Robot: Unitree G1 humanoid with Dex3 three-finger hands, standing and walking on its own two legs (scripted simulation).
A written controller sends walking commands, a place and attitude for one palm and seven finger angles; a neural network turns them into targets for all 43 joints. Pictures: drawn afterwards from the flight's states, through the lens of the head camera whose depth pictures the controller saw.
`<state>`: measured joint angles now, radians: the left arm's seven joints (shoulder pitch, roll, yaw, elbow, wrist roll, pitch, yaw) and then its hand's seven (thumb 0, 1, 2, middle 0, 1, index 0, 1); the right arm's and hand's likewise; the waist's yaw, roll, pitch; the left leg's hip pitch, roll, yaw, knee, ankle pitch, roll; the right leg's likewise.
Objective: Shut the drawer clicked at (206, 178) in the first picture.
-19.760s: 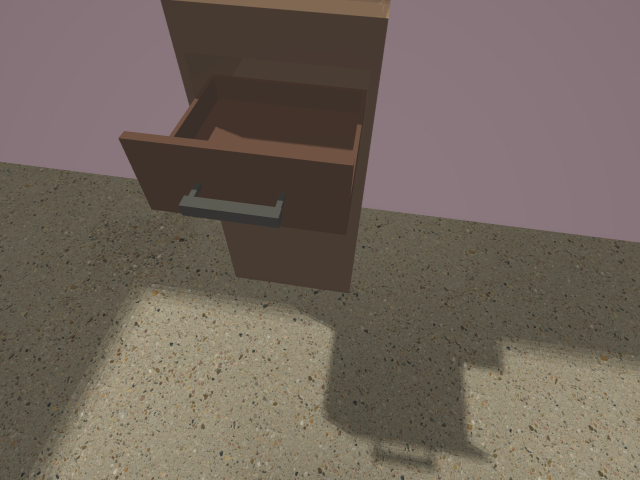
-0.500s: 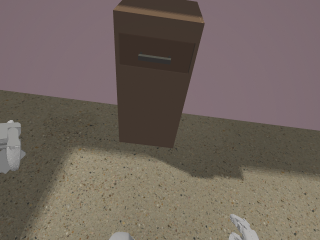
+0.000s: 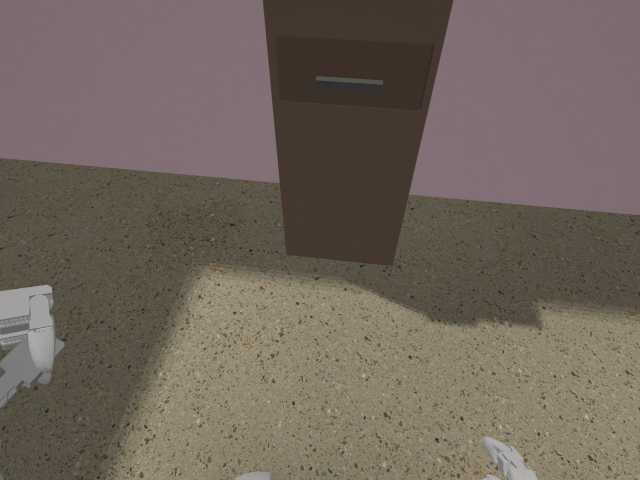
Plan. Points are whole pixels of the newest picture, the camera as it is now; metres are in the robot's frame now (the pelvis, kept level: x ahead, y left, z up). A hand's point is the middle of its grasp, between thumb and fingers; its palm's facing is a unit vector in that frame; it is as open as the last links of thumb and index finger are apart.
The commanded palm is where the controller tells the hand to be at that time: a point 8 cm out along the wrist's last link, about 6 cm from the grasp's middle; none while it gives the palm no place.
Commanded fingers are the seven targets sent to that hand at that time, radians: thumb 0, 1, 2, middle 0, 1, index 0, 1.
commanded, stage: stop stepping back and stand still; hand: left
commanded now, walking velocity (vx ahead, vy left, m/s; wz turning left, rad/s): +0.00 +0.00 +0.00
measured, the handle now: (349, 81) +1.03 +0.01 +0.02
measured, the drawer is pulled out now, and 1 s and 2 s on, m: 0.00 0.00 0.00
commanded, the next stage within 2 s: let the arm hang, fingers relaxed in 0.06 s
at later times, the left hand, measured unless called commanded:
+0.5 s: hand out of the picture +0.09 +0.21 -0.16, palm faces +0.07 -0.97 -0.24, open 3.3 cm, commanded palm none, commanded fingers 0.00 0.90 0.90 -0.68 -0.82 -0.68 -0.82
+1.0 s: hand out of the picture +0.02 +0.18 -0.16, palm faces +0.01 -0.98 -0.17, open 7.1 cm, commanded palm none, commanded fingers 0.00 0.90 0.90 -0.20 -0.30 -0.20 -0.30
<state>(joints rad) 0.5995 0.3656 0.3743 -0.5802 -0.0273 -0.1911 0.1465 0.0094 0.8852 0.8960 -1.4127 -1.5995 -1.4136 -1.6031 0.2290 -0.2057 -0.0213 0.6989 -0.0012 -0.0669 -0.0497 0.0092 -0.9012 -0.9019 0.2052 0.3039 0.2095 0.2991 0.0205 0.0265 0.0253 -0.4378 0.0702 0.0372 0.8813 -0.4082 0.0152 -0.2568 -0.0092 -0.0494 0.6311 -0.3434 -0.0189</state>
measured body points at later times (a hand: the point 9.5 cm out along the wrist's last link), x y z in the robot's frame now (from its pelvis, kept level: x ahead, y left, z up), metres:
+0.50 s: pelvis +0.02 +0.01 +0.01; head +0.05 +0.02 +0.46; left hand +0.08 +0.26 -0.14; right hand +0.08 -0.23 -0.14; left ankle +0.04 +0.13 -0.72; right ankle +0.00 -0.11 -0.72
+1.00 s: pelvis +0.03 +0.02 +0.02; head +0.04 +0.02 +0.47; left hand +0.02 +0.23 -0.14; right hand +0.01 -0.18 -0.15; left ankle +0.04 +0.13 -0.72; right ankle +0.00 -0.11 -0.72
